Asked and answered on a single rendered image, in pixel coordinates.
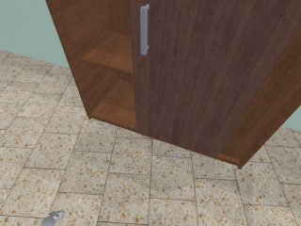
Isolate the wardrobe door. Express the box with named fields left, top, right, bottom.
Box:
left=219, top=24, right=301, bottom=160
left=129, top=0, right=301, bottom=157

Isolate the handle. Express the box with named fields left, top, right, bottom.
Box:
left=286, top=58, right=301, bottom=83
left=140, top=4, right=150, bottom=56

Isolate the left robot hand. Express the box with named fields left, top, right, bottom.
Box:
left=38, top=210, right=66, bottom=226

